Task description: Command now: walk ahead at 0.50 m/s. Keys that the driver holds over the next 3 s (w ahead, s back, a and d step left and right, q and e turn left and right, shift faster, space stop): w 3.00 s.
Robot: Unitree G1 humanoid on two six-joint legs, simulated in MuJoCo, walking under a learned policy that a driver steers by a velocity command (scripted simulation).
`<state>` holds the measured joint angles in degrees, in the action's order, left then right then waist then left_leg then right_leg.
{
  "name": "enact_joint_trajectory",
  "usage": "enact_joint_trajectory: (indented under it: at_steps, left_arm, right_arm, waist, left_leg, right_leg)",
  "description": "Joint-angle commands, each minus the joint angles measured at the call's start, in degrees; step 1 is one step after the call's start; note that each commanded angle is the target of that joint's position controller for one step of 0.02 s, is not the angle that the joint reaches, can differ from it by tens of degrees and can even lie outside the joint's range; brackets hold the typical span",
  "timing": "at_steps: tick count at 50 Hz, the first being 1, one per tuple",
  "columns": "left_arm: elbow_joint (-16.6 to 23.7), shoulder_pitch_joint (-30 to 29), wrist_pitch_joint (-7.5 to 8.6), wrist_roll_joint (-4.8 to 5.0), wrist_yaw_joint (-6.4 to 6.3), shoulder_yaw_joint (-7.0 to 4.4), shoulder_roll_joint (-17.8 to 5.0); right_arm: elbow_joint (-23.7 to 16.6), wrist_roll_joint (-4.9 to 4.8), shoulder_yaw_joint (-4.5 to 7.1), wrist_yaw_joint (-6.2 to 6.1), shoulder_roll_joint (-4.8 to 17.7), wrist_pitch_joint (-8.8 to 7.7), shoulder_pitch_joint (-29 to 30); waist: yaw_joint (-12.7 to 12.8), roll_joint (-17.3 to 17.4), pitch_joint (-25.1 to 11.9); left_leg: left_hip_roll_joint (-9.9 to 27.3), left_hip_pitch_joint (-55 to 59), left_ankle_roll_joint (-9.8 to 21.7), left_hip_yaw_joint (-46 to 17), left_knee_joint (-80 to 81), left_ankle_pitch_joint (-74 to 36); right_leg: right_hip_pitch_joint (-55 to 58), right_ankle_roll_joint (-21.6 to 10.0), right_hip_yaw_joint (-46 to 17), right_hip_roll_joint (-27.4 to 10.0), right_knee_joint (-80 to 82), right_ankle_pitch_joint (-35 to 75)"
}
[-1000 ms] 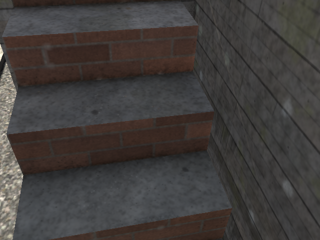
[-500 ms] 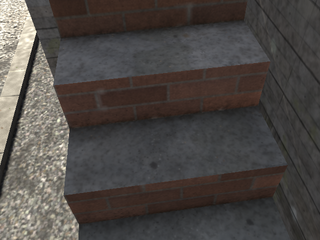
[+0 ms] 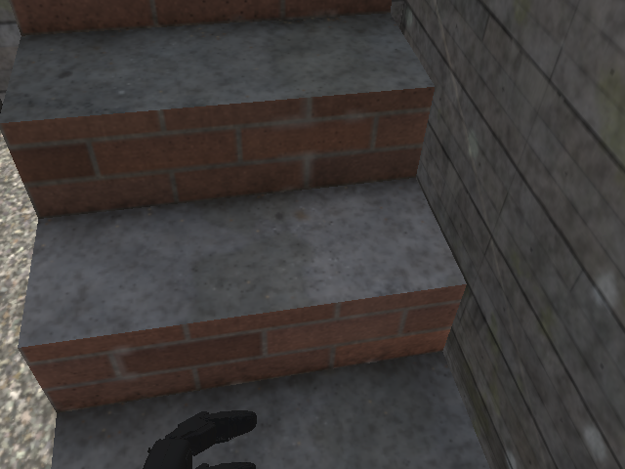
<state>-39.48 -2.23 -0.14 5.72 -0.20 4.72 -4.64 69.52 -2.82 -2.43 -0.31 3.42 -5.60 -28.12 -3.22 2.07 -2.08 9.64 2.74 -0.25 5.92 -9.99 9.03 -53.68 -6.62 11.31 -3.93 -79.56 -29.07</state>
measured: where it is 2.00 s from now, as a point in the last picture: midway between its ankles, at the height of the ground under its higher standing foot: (216, 109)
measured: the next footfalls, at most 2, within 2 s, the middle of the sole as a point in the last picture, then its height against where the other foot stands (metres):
left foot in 0.62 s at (158, 458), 0.19 m higher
right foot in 1.22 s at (344, 258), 0.19 m higher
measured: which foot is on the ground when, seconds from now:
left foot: down 0.00-0.02, up 0.04-0.60, down 0.62-1.00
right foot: down 0.00-0.62, up 0.64-1.00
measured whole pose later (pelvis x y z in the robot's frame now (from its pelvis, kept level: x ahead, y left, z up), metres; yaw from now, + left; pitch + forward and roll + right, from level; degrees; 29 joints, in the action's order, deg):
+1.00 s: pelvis +0.39 +0.11 +0.36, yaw +1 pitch -1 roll -2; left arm -42.4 4.3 4.1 5.5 -2.7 3.0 -5.4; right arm 70.5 0.0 -2.7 3.6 3.6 -4.2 -25.6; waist -1.6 1.0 -6.8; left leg 4.4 -11.0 0.4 3.3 -26.6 14.5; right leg -70.7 -7.6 0.4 5.4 -132.3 -12.9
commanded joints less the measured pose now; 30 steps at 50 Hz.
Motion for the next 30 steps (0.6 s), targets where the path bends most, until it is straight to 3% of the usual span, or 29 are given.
enact_joint_trajectory:
  at_steps: [1, 2, 3, 4, 5, 6, 7, 8, 9, 10, 11, 13, 14, 15, 16, 18, 19, 22, 23, 24, 25, 26, 27, 28, 29, 30]
  left_arm:
    - [-8.2, 27.5, 0.22, -1.28, -1.27, -9.36, -22.7]
    - [-9.2, 24.7, -0.71, -5.98, -2.37, -11.52, -29.4]
    - [-9.9, 15.6, -0.93, -6.08, -2.19, -9.55, -22.9]
    - [-13.8, 14.2, -0.4, -7.51, -2.32, -6.71, -13.5]
    - [-19.4, 14.0, 1.17, -8.32, -1.41, -5.4, -8.0]
    - [-23.7, 14.0, 2.27, -8.56, -0.47, -4.77, -4.6]
    - [-26.3, 13.7, 3.07, -9.07, 0.4, -3.63, -0.7]
    - [-26.9, 13.8, 3.77, -8.19, 1.59, -3.19, 0.2]
    - [-27.0, 14.3, 4.12, -6.79, 2.99, -2.83, 0.0]
    - [-27.1, 12.9, 4.38, -6.19, 4.33, -2.08, 0.9]
    - [-25.8, 11.3, 4.06, -5.59, 4.88, -1.91, -0.8]
    - [-24.9, 10.0, 3.61, -4.91, 4.95, -1.79, -4.0]
    - [-24.5, 10.1, 3.25, -4.72, 4.85, -1.87, -5.4]
    - [-25.0, 11.1, 2.95, -4.99, 4.43, -1.97, -6.6]
    - [-26.5, 16.6, 3.47, -5.54, 3.67, -2.63, -8.0]
    - [-28.5, 27.8, 4.73, -6.31, 1.69, -2.36, -7.0]
    - [-29.6, 30.7, 5.16, -6.46, 1.55, -2.64, -7.5]
    - [-31.4, 35.5, 6.29, -6.96, 0.63, -3.16, -5.8]
    - [-31.0, 34.3, 5.85, -6.9, 0.57, -3.37, -5.9]
    - [-30.3, 35.2, 5.58, -6.57, 0.55, -3.51, -5.2]
    - [-29.8, 33.0, 5.27, -7.07, -0.17, -3.34, -5.1]
    - [-28.4, 29.7, 4.96, -6.61, -0.37, -3.75, -6.4]
    - [-24.7, 22.2, 4.8, -4.01, -0.72, -4.63, -9.0]
    - [-23.8, 21.5, 4.2, -2.28, -0.69, -5.69, -12.0]
    - [-25.4, 28.1, 4.54, 0.76, -0.13, -6.66, -15.9]
    - [-27.5, 31.3, 4.12, 0.63, -0.28, -6.15, -15.3]
  right_arm:
    - [-3.6, 2.01, 2.45, -0.47, 9.0, -0.02, -5.3]
    - [-6.1, 5.7, 4.78, 2.04, 13.5, -0.53, -1.0]
    - [-12.2, 7.02, 4.48, 4.16, 10.6, -1.27, 7.6]
    - [-17.9, 5.88, 3.98, 5.19, 8.0, -1.99, 14.8]
    - [-21.8, 4.09, 2.69, 5.45, 3.2, -2.44, 18.6]
    - [-24.7, 3.24, 0.84, 4.54, -1.7, -2.74, 20.3]
    - [-24.7, 2.68, 0.02, 3.66, -1.9, -2.63, 17.4]
    - [-23.4, 2.02, -0.38, 2.32, -1.3, -2.41, 13.2]
    - [-21.4, 0.92, -0.33, 0.7, 0.0, -1.61, 9.4]
    - [-20.2, 0.04, 0.03, -0.65, 2.0, -0.69, 7.6]
    - [-18.3, -1.03, 0.52, -1.59, 4.7, 0.54, 5.4]
    - [-16.3, -1.47, 1.18, -2.03, 6.7, 2.02, 3.6]
    - [-15.3, -2.17, 1.67, -2.08, 7.6, 2.64, 4.0]
    - [-15.6, -2.73, 1.51, -2.35, 7.0, 2.87, 7.6]
    - [-17.7, -3.86, 1.3, -2.63, 6.3, 2.81, 14.2]
    - [-21.4, -4.84, 1.46, -3.2, 6.6, 2.78, 21.7]
    - [-23.4, -5.45, 1.85, -2.66, 7.5, 2.21, 26.6]
    - [-29.6, -4.86, 1.62, -2.17, 6.2, 2.03, 34.2]
    - [-30.9, -4.54, 1.2, -2.34, 5.7, 1.69, 35.4]
    - [-32.9, -4.58, 0.57, -2.61, 4.7, 2.12, 39.1]
    - [-36.1, -3.41, 0.09, -2.59, 3.8, 3.16, 41.7]
    - [-38.5, -2.71, 0.07, -2.29, 4.4, 3.67, 39.6]
    - [-38.3, -1.54, -1.73, -1.25, 3.5, 4.3, 35.4]
    - [-36.7, -1.83, -2.89, 0.01, 1.6, 4.31, 29.6]
    - [-32.9, -3.17, -1.6, 0.48, 4.0, 3.72, 22.0]
    - [-28.1, -3.13, 0.79, 0.72, 8.3, 4.13, 10.5]
  waist:
    - [14.5, -11.2, -16.2]
    - [12.8, -21.2, -22.9]
    - [8.2, -15.6, -15.0]
    - [6.1, -13.9, -9.8]
    - [3.2, -10.0, -5.2]
    - [1.6, -8.3, -1.2]
    - [-0.6, -6.4, 1.4]
    - [-2.8, -4.4, 1.7]
    - [-4.0, -4.5, 2.5]
    - [-4.9, -4.2, 4.1]
    - [-5.9, -3.3, 5.0]
    - [-6.6, -3.4, 3.7]
    - [-5.9, -3.2, 4.8]
    - [-4.1, -5.0, 6.4]
    - [-0.3, -6.4, 9.1]
    - [4.8, -7.8, 9.3]
    - [6.6, -8.4, 11.2]
    - [8.3, -8.7, 8.9]
    - [7.8, -7.5, 10.4]
    - [8.6, -7.4, 9.1]
    - [7.9, -9.4, 7.3]
    - [5.0, -9.0, 6.3]
    - [0.5, -4.8, 4.1]
    - [-2.1, -7.6, 4.5]
    - [-2.9, -10.9, -1.2]
    - [-7.2, -14.3, -4.7]
  left_leg:
    - [-7.0, -31.6, 7.7, -0.2, -42.6, -34.9]
    - [-12.4, -37.1, 7.5, -8.3, -72.1, -0.9]
    - [-12.7, -45.4, 6.6, -13.3, -90.2, 0.5]
    - [-11.8, -50.7, 8.9, -12.4, -97.4, 1.0]
    - [-11.8, -53.7, 10.5, -11.7, -103.8, 2.3]
    - [-12.4, -56.5, 11.5, -12.0, -109.1, 4.2]
    - [-13.3, -56.5, 12.8, -11.5, -112.3, 5.3]
    - [-13.5, -56.4, 13.3, -13.7, -113.0, 0.8]
    - [-13.4, -56.6, 13.3, -13.1, -109.7, 1.7]
    - [-13.4, -57.3, 13.2, -12.4, -108.3, 2.9]
    - [-13.5, -54.4, 12.1, -10.5, -103.2, 2.6]
    - [-14.3, -48.1, 10.6, -5.0, -107.4, 3.2]
    - [-14.0, -47.1, 10.1, -3.7, -104.6, 3.4]
    - [-14.6, -50.1, 9.8, -2.2, -108.0, 6.0]
    - [-14.0, -59.2, 9.1, -3.0, -110.4, 9.0]
    - [-12.3, -74.3, 8.2, -6.0, -113.8, 12.4]
    - [-12.0, -81.9, 7.8, -7.8, -115.0, 15.2]
    - [-10.2, -95.5, 7.6, -10.1, -123.1, 20.0]
    - [-8.6, -97.9, 6.5, -10.8, -118.6, 21.2]
    - [-7.3, -98.8, 5.7, -10.9, -116.5, 21.1]
    - [-5.5, -96.6, 5.3, -10.0, -115.9, 22.4]
    - [-2.9, -89.9, 5.0, -10.1, -108.1, 19.8]
    - [0.8, -64.5, 6.8, -5.7, -81.4, 16.8]
    - [-2.1, -38.5, 7.9, 0.0, -67.8, 15.0]
    - [-9.7, -22.5, 7.8, 5.9, -69.2, 20.6]
    - [-13.4, -16.2, 8.4, 5.9, -68.2, 20.0]
  right_leg:
    - [51.1, -5.2, -52.9, -9.7, 52.4, -30.2]
    - [50.5, -3.0, -71.8, -15.9, 69.5, -44.4]
    - [42.1, -0.1, -67.7, -15.9, 67.4, -39.4]
    - [36.3, 0.3, -57.3, -14.0, 62.9, -33.3]
    - [32.2, -0.2, -47.9, -12.7, 59.0, -22.7]
    - [27.7, -1.1, -42.0, -12.6, 56.2, -16.4]
    - [23.5, -1.6, -37.2, -11.5, 55.9, -14.1]
    - [23.2, 0.1, -30.7, -10.4, 56.0, -6.7]
    - [23.2, 1.7, -24.8, -9.9, 57.1, -2.9]
    - [21.1, 2.3, -21.9, -9.7, 59.4, -3.1]
    - [18.1, 2.7, -17.7, -9.5, 61.7, -4.2]
    - [15.5, 2.0, -15.8, -10.3, 67.4, -2.9]
    - [15.7, 2.1, -13.1, -9.8, 68.2, -2.3]
    - [18.1, 1.2, -13.2, -10.6, 70.3, -1.1]
    - [26.2, 0.1, -14.5, -12.4, 70.7, -1.4]
    - [45.7, -2.2, -19.4, -16.1, 71.1, -1.6]
    - [52.1, -3.3, -20.5, -16.9, 71.6, -1.7]
    - [66.0, -4.4, -22.5, -19.7, 72.6, 1.7]
    - [64.7, -4.3, -20.5, -19.0, 72.3, 1.4]
    - [63.5, -2.5, -17.6, -18.4, 71.1, 4.0]
    - [60.6, -2.2, -15.7, -17.9, 73.0, 9.2]
    - [56.1, -1.3, -12.8, -17.6, 75.3, 11.1]
    - [40.5, 0.5, -5.0, -14.1, 81.5, 19.0]
    - [25.6, -0.9, -2.6, -10.9, 86.2, 24.4]
    - [30.2, -2.2, -1.9, -10.4, 80.7, 56.2]
    - [37.6, -1.3, 0.2, -10.7, 69.6, 94.2]
Over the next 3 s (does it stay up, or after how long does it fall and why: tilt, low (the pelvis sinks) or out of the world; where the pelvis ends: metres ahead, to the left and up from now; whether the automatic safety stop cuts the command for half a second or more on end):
stays up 1.21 0.19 0.93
